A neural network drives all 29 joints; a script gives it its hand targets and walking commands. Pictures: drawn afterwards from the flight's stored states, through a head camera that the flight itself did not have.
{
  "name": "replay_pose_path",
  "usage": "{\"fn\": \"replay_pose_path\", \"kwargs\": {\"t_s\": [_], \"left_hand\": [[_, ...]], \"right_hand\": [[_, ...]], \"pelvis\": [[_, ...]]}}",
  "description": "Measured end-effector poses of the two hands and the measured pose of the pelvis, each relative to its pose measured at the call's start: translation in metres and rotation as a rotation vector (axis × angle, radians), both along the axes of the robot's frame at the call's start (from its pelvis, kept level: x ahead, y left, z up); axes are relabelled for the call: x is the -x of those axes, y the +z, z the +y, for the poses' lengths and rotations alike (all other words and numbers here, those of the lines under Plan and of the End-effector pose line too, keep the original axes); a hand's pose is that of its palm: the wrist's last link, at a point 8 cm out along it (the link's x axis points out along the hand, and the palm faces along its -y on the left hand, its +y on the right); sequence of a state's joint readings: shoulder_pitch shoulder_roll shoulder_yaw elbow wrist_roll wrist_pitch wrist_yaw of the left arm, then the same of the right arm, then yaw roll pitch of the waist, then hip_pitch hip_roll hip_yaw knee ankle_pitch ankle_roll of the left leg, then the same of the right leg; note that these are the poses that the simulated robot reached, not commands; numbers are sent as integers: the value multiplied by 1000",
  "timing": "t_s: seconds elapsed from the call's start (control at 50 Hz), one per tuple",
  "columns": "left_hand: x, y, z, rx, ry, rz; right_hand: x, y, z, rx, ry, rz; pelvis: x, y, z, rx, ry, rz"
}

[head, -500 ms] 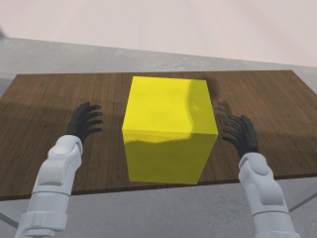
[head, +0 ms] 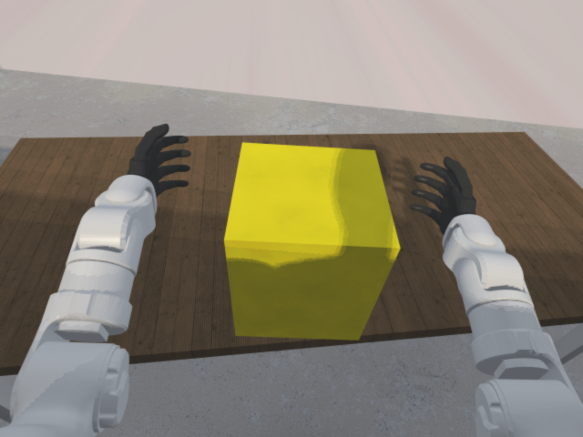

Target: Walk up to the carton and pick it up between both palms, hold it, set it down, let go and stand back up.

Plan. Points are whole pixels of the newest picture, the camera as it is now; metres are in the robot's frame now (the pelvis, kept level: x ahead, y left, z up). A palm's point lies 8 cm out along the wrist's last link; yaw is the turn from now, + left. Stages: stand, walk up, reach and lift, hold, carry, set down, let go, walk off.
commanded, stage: reach and lift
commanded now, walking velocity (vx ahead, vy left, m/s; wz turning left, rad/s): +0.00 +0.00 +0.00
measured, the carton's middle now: (303, 245) +0.42 -0.05 +0.03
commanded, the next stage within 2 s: none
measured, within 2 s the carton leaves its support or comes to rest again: neither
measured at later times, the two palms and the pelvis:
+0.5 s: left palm (154, 128) +0.47 +0.16 +0.21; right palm (451, 164) +0.43 -0.24 +0.19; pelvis +0.00 +0.00 +0.00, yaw +0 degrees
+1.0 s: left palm (178, 194) +0.46 +0.14 +0.11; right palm (411, 218) +0.42 -0.21 +0.09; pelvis +0.00 -0.01 -0.01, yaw +2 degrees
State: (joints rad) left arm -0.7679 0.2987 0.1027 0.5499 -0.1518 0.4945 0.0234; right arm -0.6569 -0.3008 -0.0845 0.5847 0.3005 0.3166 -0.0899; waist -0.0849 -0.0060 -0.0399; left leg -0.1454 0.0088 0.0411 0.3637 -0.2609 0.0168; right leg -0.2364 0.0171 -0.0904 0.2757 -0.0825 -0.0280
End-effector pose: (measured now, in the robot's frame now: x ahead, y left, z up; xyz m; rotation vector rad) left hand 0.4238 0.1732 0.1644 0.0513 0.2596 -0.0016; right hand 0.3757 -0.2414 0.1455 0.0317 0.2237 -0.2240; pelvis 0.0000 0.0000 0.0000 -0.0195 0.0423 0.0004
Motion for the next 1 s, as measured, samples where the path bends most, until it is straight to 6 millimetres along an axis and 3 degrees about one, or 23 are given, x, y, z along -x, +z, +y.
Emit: {"fn": "replay_pose_path", "kwargs": {"t_s": [0.5, 0.6, 0.8, 0.88, 1.0], "left_hand": [[-48, 50, -13, -32, 4, -10], [-50, 33, -15, -44, -8, 8], [-31, -46, -16, -44, 7, 51], [-31, -54, -19, -43, 24, 25], [-35, -53, -28, -54, 3, 0]], "right_hand": [[-53, 47, 5, 21, 1, 27], [-55, 33, 8, 35, -4, 57], [-42, -38, 23, 14, 10, 79], [-44, -51, 29, 12, 22, 63], [-46, -53, 31, 31, 24, 47]], "pelvis": [[0, -1, 1, 1, 0, 90], [-2, 0, -1, 1, 6, 86], [-1, -3, -6, 0, 14, 118], [1, -6, -8, 0, 18, 166], [4, -9, -11, -4, 28, 206]]}}
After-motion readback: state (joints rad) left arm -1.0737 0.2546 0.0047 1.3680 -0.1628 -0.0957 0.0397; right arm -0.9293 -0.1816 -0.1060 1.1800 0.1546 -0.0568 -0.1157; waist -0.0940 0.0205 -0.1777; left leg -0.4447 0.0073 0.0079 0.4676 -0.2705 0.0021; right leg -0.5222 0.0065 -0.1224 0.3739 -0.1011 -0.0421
